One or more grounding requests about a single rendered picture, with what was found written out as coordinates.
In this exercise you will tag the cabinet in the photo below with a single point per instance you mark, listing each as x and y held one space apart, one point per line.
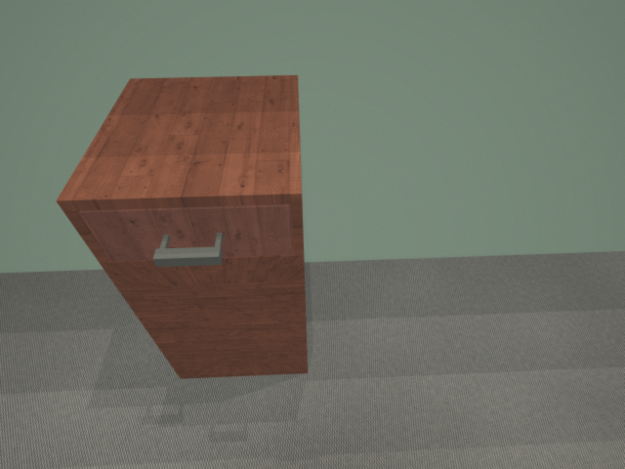
204 142

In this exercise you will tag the drawer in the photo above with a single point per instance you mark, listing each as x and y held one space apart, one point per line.
134 234

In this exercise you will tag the handle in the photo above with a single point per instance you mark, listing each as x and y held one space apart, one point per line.
191 256

